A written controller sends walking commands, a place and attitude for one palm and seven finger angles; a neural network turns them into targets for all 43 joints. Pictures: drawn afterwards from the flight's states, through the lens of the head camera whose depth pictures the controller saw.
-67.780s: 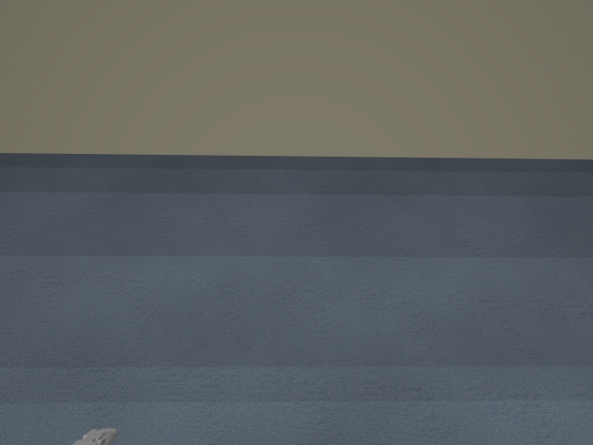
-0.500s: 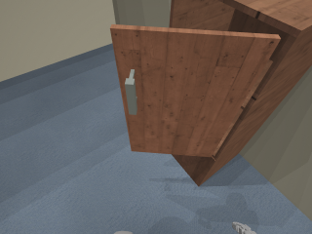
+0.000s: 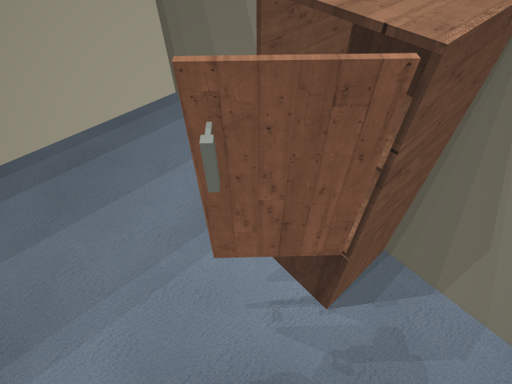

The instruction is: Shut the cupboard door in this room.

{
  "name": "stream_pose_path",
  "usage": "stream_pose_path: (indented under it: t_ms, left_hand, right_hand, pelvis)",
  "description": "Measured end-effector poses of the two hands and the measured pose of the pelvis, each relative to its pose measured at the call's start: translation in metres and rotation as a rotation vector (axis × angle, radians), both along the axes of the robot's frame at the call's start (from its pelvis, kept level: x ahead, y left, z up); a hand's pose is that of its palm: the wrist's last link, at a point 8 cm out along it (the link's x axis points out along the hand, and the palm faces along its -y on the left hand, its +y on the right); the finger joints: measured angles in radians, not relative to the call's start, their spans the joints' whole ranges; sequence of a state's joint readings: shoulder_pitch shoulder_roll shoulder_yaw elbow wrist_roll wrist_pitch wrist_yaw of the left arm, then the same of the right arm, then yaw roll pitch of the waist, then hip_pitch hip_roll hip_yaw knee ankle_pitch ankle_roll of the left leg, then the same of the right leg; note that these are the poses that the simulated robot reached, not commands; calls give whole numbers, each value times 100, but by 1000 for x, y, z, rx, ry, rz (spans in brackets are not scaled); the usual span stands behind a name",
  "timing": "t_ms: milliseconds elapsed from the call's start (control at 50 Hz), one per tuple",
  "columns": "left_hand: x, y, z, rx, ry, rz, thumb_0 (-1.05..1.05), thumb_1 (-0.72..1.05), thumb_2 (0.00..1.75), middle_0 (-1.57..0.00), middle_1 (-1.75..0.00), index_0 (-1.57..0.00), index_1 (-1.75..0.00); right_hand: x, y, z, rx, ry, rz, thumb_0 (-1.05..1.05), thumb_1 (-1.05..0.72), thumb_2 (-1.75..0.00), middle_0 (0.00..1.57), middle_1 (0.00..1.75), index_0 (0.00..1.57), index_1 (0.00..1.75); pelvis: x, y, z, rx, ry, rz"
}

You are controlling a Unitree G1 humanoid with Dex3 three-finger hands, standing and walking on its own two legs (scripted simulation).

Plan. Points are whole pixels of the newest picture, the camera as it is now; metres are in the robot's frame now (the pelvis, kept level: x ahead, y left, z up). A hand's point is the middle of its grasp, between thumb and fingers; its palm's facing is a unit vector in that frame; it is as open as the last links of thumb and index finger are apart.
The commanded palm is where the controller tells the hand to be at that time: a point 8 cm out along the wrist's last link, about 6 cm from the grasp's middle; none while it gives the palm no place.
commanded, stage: come to a stop and stand still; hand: left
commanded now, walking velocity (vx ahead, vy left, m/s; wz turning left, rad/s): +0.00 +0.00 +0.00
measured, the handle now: (211, 157) +0.48 +0.10 +0.09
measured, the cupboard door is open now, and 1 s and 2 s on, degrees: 50 50 50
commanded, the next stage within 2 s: look again from close up in 0.36 s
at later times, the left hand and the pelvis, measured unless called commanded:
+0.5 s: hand out of the picture -0.02 +0.20 -0.17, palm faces +0.01 -0.97 -0.23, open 7.4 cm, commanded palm none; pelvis -0.02 +0.01 +0.00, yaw +1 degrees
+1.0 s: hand out of the picture +0.00 +0.20 -0.18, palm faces +0.02 -0.98 -0.21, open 7.4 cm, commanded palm none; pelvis -0.01 +0.01 +0.00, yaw +2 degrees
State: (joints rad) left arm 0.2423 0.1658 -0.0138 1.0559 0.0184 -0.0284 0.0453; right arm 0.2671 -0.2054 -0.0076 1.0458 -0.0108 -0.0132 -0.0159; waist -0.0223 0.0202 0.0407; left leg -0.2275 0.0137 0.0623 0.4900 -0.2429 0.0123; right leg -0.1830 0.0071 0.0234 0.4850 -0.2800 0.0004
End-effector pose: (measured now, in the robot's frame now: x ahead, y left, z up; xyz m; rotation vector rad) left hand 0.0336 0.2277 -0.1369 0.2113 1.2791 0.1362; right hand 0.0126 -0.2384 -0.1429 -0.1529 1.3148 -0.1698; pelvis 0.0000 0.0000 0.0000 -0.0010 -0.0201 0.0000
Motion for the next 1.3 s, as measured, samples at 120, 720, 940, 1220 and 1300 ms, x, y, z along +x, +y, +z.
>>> stream_pose_path:
  t_ms: [120, 720, 940, 1220, 1300]
  left_hand:
    - [-3, 7, 0, 3, -46, -7, 1, 91, 90, -20, -30, -20, -30]
    - [-64, 17, -8, -27, 87, 51, 1, 91, 90, -20, -30, -20, -30]
    - [-42, 19, -8, -29, 48, 44, 1, 91, 90, -20, -30, -20, -30]
    - [-40, 18, -11, -37, 70, 48, 1, 91, 90, -20, -30, -20, -30]
    - [-48, 8, -14, -53, 111, 54, 1, 91, 90, -20, -30, -20, -30]
  right_hand:
    - [-17, 0, 0, -8, -11, 4, 1, -91, -90, 20, 29, 20, 30]
    - [13, -2, 15, -47, -34, 89, 1, -90, -90, 20, 29, 20, 30]
    - [24, 4, 17, -42, -38, 93, 1, -90, -90, 20, 29, 20, 30]
    - [11, 16, 12, -23, 7, 62, 1, -90, -90, 20, 29, 20, 30]
    - [2, 17, 8, -14, 37, 35, 1, -90, -90, 20, 29, 20, 30]
  pelvis:
    - [-13, 3, -3, 5, -19, 10]
    - [-18, 7, 2, 0, -3, 25]
    - [-12, 8, 4, -2, -7, 28]
    - [-5, 10, 3, 1, -1, 25]
    - [-2, 4, 1, 9, 6, 20]
